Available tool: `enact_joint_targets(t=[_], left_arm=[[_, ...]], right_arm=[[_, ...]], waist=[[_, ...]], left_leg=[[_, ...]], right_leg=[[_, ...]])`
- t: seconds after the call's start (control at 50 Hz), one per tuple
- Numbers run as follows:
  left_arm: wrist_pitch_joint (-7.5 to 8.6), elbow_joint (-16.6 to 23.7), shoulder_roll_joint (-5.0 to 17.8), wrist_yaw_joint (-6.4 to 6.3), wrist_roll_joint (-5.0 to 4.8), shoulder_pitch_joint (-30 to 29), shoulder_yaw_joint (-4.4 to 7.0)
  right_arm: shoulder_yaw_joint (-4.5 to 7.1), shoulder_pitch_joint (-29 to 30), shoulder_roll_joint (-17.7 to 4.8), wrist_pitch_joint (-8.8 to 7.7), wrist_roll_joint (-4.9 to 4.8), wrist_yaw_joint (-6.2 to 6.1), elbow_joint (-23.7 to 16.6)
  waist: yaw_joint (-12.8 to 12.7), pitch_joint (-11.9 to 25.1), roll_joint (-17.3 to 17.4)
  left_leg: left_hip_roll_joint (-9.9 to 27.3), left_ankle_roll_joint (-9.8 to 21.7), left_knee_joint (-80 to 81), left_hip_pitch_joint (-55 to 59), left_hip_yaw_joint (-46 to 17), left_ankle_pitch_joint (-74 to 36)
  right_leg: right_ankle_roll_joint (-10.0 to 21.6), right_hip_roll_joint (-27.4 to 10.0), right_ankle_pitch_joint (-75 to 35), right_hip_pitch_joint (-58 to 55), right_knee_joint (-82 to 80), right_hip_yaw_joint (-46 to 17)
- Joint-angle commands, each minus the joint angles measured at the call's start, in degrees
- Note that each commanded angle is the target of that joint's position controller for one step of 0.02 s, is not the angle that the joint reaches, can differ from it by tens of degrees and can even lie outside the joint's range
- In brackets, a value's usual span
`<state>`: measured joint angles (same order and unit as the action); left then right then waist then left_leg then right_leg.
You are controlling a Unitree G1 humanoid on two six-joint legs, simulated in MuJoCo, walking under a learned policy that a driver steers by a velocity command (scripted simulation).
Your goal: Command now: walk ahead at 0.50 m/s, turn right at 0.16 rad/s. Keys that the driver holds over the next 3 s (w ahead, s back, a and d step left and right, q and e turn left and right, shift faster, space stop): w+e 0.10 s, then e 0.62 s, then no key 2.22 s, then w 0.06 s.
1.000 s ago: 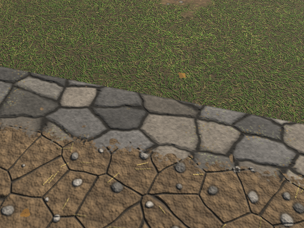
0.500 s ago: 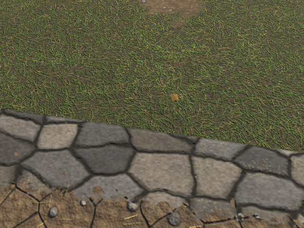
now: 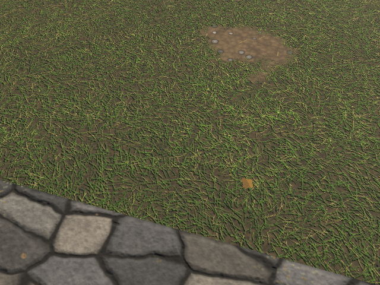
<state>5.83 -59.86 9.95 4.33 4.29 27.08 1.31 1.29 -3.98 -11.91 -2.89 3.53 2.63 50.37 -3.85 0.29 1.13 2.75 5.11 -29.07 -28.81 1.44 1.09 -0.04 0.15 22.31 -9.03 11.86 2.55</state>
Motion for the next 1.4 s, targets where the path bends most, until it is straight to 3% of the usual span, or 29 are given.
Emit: enact_joint_targets(t=[0.02, 0.04, 0.06, 0.08, 0.1, 0.14, 0.18, 0.3, 0.4, 0.5, 0.54, 0.56, 0.58, 0.6, 0.62, 0.64, 0.66, 0.7, 0.78, 0.94, 1.0, 1.06, 1.08, 1.1, 1.12, 1.14, 1.22, 1.28, 1.4], left_arm=[[0.49, 3.1, 10.5, -0.28, 0.39, -1.7, 2.26], [1.51, 3.8, 2.0, 0.2, 1.13, 8.4, -0.02], [1.35, 3.4, 4.9, 1.3, 0.2, 3.6, 0.87], [1.31, 5.2, 6.4, 1.25, -1.05, -5.1, 2.01], [1.74, 5.4, 7.4, -0.34, -1.09, -8.2, 2.57], [1.52, 5.2, 2.3, -2.04, -0.03, -6.8, 1.34], [0.69, 5.2, -0.8, -1.81, -0.73, -5.6, 0.93], [-0.39, 10.0, 2.4, 0.58, -1.55, -14.0, 1.3], [-2.21, 11.2, 5.0, 0.12, -1.73, -16.0, 1.49], [-2.15, 12.2, 7.1, -0.64, -2.13, -19.7, 2.14], [-1.13, 12.3, 9.4, -1.33, -3.16, -18.8, 3.2], [-0.12, 12.1, 12.3, -2.33, -3.63, -17.5, 4.34], [0.15, 12.7, 17.9, -3.94, -3.33, -12.4, 5.88], [0.14, 10.0, 20.1, -4.93, -2.01, -1.5, 6.3], [1.9, 7.0, 19.7, -5.14, -0.29, 1.1, 7.06], [2.56, 8.1, 19.2, -5.33, -1.44, -4.1, 8.01], [2.09, 9.7, 16.2, -5.43, -3.03, -10.1, 7.52], [1.12, 11.6, 12.9, -4.98, -3.96, -13.2, 6.12], [1.38, 14.5, 14.7, -3.59, -2.31, -14.3, 6.29], [2.47, 18.3, 13.0, -2.45, -4.75, -13.1, 4.71], [1.63, 18.8, 13.4, -1.88, -5.11, -14.3, 4.36], [0.18, 17.8, 11.3, -0.56, -5.12, -16.5, 2.8], [-0.22, 17.2, 9.0, -0.31, -4.9, -16.0, 1.8], [-0.25, 18.7, 7.0, -0.41, -4.67, -12.2, 1.42], [-0.58, 18.2, 9.7, -0.76, -2.99, -15.1, 2.61], [-1.47, 17.6, 11.8, -1.64, -2.53, -16.4, 3.27], [-2.8, 16.2, 10.3, -1.95, -4.88, -16.2, 2.9], [-2.46, 15.7, 11.5, -2.1, -4.52, -17.3, 3.36], [-2.54, 14.3, 11.5, -2.72, -4.52, -17.5, 3.16]], right_arm=[[2.89, -5.8, -10.2, -2.54, -1.95, -0.76, -2.0], [2.76, -21.1, -12.1, -2.48, -1.52, -0.6, 1.6], [2.74, -34.1, -10.9, -2.16, 0.65, -1.22, 6.4], [3.3, -30.9, -11.6, -3.32, 1.15, -1.94, 7.0], [3.24, -21.8, -10.0, -3.8, -0.16, -2.73, 5.3], [1.59, -14.7, -3.7, -3.56, -0.62, -3.72, 3.8], [1.39, -12.7, -1.2, -3.86, 0.27, -3.79, 2.5], [3.61, -12.1, -6.6, -5.57, 1.03, -4.39, 0.7], [5.2, -13.2, -8.9, -5.75, 0.79, -3.28, 0.9], [7.08, -12.6, -11.1, -4.02, 0.18, -3.91, -0.2], [7.21, -11.3, -11.1, -3.39, -0.55, -4.42, -1.0], [6.94, -12.9, -10.3, -3.01, -1.39, -3.87, -1.4], [5.83, -16.7, -7.1, -2.94, -1.03, -3.77, -3.9], [4.47, -9.8, -5.1, -3.01, 0.36, -3.2, -8.5], [3.93, -1.7, -5.3, -2.41, -0.2, -2.01, -10.6], [4.28, -1.3, -7.2, -1.97, -0.54, -2.35, -10.1], [5.57, -6.0, -11.0, -1.85, -0.1, -3.58, -8.2], [4.92, -7.4, -8.4, -2.2, 0.48, -4.96, -8.4], [3.91, -12.1, -7.8, -0.46, -1.43, -3.6, -5.9], [2.3, -9.3, -8.6, 1.17, -0.52, -4.0, -2.8], [1.86, -10.0, -9.0, 0.31, -1.34, -3.28, -2.3], [1.2, -11.3, -8.4, -1.17, -3.76, -1.92, -2.7], [0.76, -12.7, -8.1, -1.86, -4.02, -1.65, -3.7], [0.97, -11.6, -12.7, -2.99, -4.18, -0.91, -4.2], [1.21, -7.4, -12.8, -3.55, -3.53, 0.73, -4.0], [1.79, -4.8, -13.7, -3.44, -4.24, 1.75, -5.0], [1.06, -5.2, -10.1, -3.72, -4.98, 4.42, -3.8], [1.85, -6.5, -11.2, -3.9, -3.87, 3.81, -3.6], [2.41, -4.3, -10.6, -3.48, -4.26, 3.69, -4.5]], waist=[[8.1, 7.2, -1.5], [9.3, 24.2, 13.4], [14.3, 23.1, 10.2], [13.9, 7.6, 6.2], [10.9, -1.4, 5.2], [5.7, -0.2, 2.1], [2.4, 1.0, 1.1], [1.9, 0.8, 2.2], [1.9, 0.0, 2.5], [3.4, 0.2, 2.1], [2.2, 2.1, 0.7], [2.6, 5.8, -2.8], [3.7, 17.0, -11.4], [-0.8, 25.5, -12.7], [-3.2, 17.3, -4.0], [-1.3, 9.9, -3.7], [2.2, 7.7, -4.8], [5.6, 3.4, -5.9], [6.4, 5.3, -4.3], [1.4, 4.1, -5.6], [0.9, 4.2, -5.7], [4.3, 4.6, -4.4], [5.6, 7.1, -4.2], [2.0, 9.0, 4.9], [1.1, 2.3, 4.6], [1.1, 1.7, 1.3], [1.6, -0.3, 2.2], [3.3, 0.2, 1.4], [3.4, 1.4, 1.4]], left_leg=[[-0.8, 5.5, -4.7, 27.1, 0.7, -6.1], [13.8, 17.7, 0.4, 59.0, -22.0, -1.0], [20.1, 17.3, 11.0, 61.9, -38.7, 8.4], [18.0, 10.1, 14.2, 48.1, -33.2, 21.4], [16.9, 7.9, 15.9, 34.0, -25.2, 23.2], [16.6, 9.0, 17.7, 22.6, -14.9, -0.1], [15.3, 9.6, 19.0, 20.0, -6.2, -21.6], [11.9, 9.0, 18.8, 18.9, 9.2, -40.0], [14.7, 8.8, 17.1, 30.0, 10.6, -41.9], [15.3, 6.2, 12.6, 38.3, 12.7, -37.9], [12.9, 3.1, 6.4, 37.8, 14.6, -36.6], [9.3, 0.0, 0.9, 35.5, 15.3, -31.7], [3.3, -6.9, -11.6, 22.5, 16.6, -9.2], [-4.4, -10.2, -22.2, 6.1, 9.5, 40.7], [-2.6, -8.0, -29.3, -2.4, -2.8, 44.6], [-0.2, -6.8, -32.1, -5.3, -5.2, 42.5], [1.2, -6.4, -33.0, -2.6, -5.6, 39.9], [1.5, -6.1, -30.4, 3.5, -6.0, 32.6], [-0.4, -8.9, -33.2, 6.5, -3.3, 20.8], [3.4, -12.1, -18.1, 3.1, -3.2, 20.3], [1.4, -10.6, -8.0, 7.0, -0.2, 21.1], [0.1, -6.8, 7.5, 17.3, 1.0, 6.9], [3.1, -3.3, 8.8, 21.5, -1.3, 2.5], [12.5, 8.5, 10.5, 22.4, -12.5, -5.1], [14.4, 10.7, 13.0, 16.9, -16.7, 2.1], [11.0, 7.4, 12.1, 14.6, -12.5, 10.1], [5.6, -0.3, 10.6, 11.1, -7.6, 15.3], [5.1, 1.0, 8.6, 17.1, -6.3, 9.0], [4.5, 1.1, 5.9, 22.1, -5.0, 0.2]], right_leg=[[6.9, -7.5, -41.9, 13.2, 17.5, -1.9], [2.5, 2.3, -15.9, 35.7, 37.1, -1.1], [2.9, 5.1, 12.0, 45.4, 52.0, -5.5], [5.9, 1.1, 7.9, 52.0, 59.9, -10.7], [6.7, -3.2, 2.6, 52.4, 61.1, -9.6], [6.9, -7.1, -2.3, 42.7, 58.3, -9.4], [5.1, -7.7, -1.8, 38.6, 56.8, -8.2], [0.0, -7.1, -18.5, 40.1, 39.2, -1.9], [0.6, -6.7, -21.6, 43.6, 28.8, -2.8], [2.3, -4.0, -15.4, 41.6, 21.8, -0.9], [4.9, -0.2, -21.4, 35.0, 15.2, 1.4], [8.2, 1.4, -36.2, 27.2, 12.2, 0.3], [20.1, -8.8, -58.4, 6.7, 14.9, -14.7], [28.8, -19.2, -59.7, -10.1, 9.9, -34.5], [24.1, -19.4, -48.5, -6.8, 7.2, -35.0], [21.2, -17.3, -43.2, 1.2, 5.4, -29.7], [20.0, -14.8, -39.3, 7.6, 3.3, -26.2], [18.2, -11.5, -34.8, 20.9, -0.1, -22.5], [17.2, -9.8, -36.9, 26.4, -0.2, -17.2], [15.3, -11.6, -11.4, 21.4, 2.5, -23.6], [14.8, -11.1, -5.6, 21.3, 4.4, -25.1], [12.9, -9.2, -10.4, 25.4, 7.6, -26.3], [10.2, -7.7, -12.1, 26.2, 9.8, -25.9], [4.0, 0.3, -5.4, 28.3, 14.5, -15.5], [-0.5, 2.8, -3.4, 30.9, 14.9, -9.8], [-1.2, 1.6, -6.3, 26.9, 13.8, -8.4], [-0.9, 0.4, -14.9, 21.2, 10.7, -8.7], [0.0, 0.8, -16.6, 24.9, 10.7, -8.5], [-0.5, 0.5, -19.4, 25.8, 11.2, -7.4]])
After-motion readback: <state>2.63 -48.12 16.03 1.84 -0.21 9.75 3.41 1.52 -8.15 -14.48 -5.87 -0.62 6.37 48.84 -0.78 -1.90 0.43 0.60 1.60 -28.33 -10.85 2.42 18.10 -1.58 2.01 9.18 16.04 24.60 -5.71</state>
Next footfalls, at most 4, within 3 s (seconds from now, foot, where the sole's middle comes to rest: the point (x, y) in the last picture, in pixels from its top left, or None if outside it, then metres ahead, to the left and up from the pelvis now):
0.56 right None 0.34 -0.15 -0.76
1.06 left None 0.38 0.10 -0.76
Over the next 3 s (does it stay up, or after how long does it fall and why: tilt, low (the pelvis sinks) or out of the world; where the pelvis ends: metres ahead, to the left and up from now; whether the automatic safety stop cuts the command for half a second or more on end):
stays up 0.35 0.00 0.01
